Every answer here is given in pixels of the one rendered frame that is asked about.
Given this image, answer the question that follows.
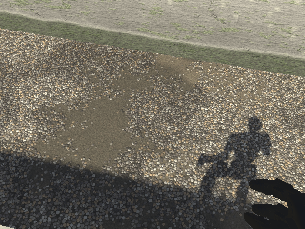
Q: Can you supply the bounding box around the right robot hand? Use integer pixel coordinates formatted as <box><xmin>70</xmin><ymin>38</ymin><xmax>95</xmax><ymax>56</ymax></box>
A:
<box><xmin>244</xmin><ymin>178</ymin><xmax>305</xmax><ymax>229</ymax></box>

